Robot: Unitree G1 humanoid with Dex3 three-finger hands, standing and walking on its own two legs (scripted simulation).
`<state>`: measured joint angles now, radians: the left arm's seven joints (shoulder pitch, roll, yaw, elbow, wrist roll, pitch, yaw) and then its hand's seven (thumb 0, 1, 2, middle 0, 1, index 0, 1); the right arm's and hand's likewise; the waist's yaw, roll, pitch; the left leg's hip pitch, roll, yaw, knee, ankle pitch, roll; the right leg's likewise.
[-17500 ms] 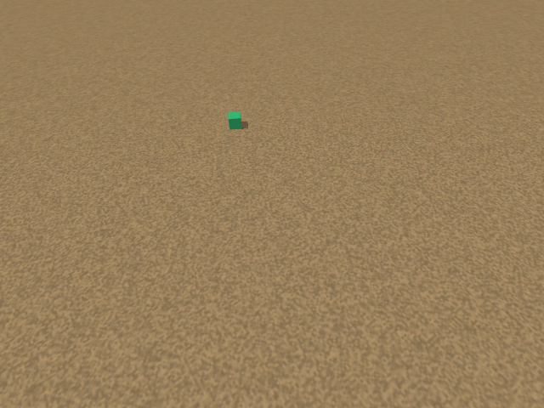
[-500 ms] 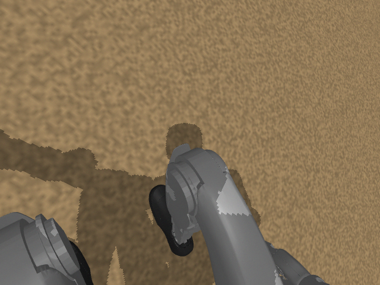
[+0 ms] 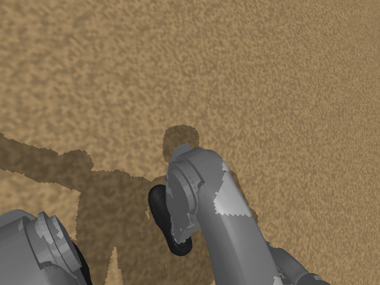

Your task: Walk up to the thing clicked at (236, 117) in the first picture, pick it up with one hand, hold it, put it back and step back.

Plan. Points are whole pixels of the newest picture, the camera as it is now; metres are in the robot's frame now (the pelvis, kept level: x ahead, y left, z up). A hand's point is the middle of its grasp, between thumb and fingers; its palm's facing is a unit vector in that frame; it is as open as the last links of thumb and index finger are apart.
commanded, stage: close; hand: left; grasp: from above
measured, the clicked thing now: out of the picture +0.50 +0.35 -0.27
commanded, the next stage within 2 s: settle in 0.76 s
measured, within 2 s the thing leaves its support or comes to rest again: leaves its support in 1.14 s
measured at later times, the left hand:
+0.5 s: hand out of the picture +0.48 +0.35 -0.23, palm faces -0.45 -0.12 -0.89, open 10.8 cm
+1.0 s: hand out of the picture +0.48 +0.35 -0.23, palm faces -0.44 -0.12 -0.89, open 10.5 cm
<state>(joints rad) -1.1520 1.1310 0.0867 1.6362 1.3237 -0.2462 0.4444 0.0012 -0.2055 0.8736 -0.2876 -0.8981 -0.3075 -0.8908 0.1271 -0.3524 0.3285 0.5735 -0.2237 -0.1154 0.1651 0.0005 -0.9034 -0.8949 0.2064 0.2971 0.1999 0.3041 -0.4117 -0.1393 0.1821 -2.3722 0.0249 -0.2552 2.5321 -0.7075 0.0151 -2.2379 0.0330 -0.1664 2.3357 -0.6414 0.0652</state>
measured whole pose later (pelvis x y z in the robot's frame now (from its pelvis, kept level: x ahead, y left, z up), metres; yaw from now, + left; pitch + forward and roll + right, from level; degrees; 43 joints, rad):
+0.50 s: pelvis +0.00 +0.00 +0.00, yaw +0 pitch +29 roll -15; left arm -1.15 1.13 0.08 1.63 1.31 -0.24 0.45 0.01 -0.03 0.65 -0.46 -0.76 -0.49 -0.73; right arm 0.13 -0.35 0.34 0.58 -0.22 -0.11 0.16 0.00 -0.90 -0.89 0.21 0.30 0.20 0.30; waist -0.41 -0.13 0.18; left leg -2.37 0.03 -0.26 2.53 -0.71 0.01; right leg -2.25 0.03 -0.17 2.34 -0.64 0.06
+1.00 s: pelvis +0.00 +0.00 +0.00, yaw +0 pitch +30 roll -16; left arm -1.15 1.11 0.08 1.60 1.30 -0.23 0.43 0.02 -0.02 0.50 -0.61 -0.57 -0.65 -0.53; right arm 0.13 -0.34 0.33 0.57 -0.22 -0.09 0.15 0.00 -0.91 -0.90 0.21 0.30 0.20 0.30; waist -0.41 -0.13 0.17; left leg -2.37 0.03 -0.25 2.52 -0.71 0.01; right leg -2.24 0.03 -0.17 2.33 -0.64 0.06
